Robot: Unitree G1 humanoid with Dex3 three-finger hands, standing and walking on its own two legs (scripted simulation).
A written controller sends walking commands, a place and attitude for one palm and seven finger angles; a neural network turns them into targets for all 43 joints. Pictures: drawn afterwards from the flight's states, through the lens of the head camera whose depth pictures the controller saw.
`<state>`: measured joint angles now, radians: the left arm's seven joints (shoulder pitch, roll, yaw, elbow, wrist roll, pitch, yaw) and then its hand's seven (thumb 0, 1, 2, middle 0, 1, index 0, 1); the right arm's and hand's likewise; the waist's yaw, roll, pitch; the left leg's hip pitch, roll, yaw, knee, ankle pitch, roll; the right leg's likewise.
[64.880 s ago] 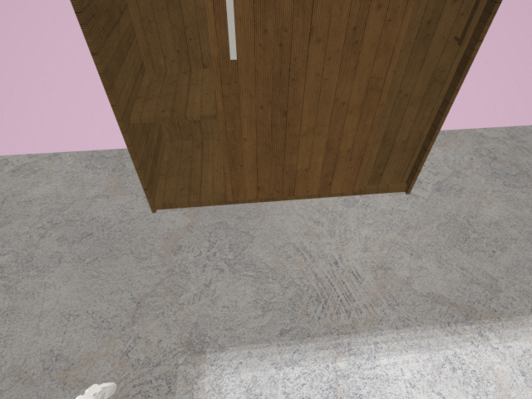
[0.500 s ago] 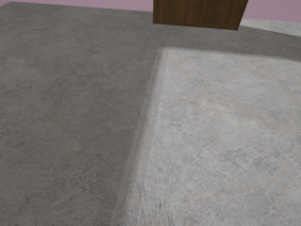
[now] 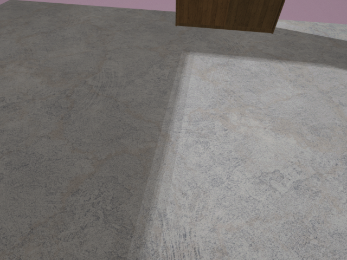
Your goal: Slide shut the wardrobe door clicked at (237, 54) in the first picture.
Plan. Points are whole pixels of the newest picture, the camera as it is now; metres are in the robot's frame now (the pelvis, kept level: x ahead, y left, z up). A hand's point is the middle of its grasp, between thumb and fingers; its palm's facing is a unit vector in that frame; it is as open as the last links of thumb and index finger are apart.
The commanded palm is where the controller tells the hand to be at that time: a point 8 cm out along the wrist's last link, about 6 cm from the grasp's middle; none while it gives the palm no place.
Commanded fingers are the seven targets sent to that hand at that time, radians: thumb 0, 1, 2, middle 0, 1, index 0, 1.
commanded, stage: walk to a spot facing it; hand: right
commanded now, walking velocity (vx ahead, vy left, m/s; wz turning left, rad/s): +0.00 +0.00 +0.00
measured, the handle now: out of the picture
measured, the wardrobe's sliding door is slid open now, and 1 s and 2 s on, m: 0.00 0.00 0.00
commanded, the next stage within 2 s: none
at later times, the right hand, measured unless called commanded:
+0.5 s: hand out of the picture +0.06 -0.17 -0.19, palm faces -0.06 +0.99 -0.15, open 7.4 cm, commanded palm none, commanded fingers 0.00 -0.90 -0.90 0.20 0.30 0.20 0.30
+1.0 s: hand (242, 248) +0.21 -0.19 -0.22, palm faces -0.05 +0.99 -0.08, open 7.4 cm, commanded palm none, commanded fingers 0.00 -0.90 -0.90 0.20 0.30 0.20 0.30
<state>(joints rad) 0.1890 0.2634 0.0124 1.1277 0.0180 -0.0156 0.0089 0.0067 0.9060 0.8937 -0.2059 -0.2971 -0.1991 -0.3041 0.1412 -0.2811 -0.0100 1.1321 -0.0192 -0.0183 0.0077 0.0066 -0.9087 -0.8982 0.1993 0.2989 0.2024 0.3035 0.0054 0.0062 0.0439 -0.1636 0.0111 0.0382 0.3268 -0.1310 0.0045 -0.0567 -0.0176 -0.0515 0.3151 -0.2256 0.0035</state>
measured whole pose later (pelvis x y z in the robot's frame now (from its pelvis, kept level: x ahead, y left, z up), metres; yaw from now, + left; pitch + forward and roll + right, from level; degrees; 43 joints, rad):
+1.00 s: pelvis +0.27 -0.03 -0.04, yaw +8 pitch -2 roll +2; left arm 0.12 0.17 0.06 0.98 0.03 -0.09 0.00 0.01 0.92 0.89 -0.20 -0.30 -0.20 -0.30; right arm 0.41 -0.14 -0.05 1.15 -0.03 -0.03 0.01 0.01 -0.91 -0.90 0.20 0.30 0.20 0.30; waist -0.02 0.05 0.09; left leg -0.13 0.01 0.00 0.91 -0.52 0.02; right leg -0.45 -0.08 -0.11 0.67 -0.18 -0.05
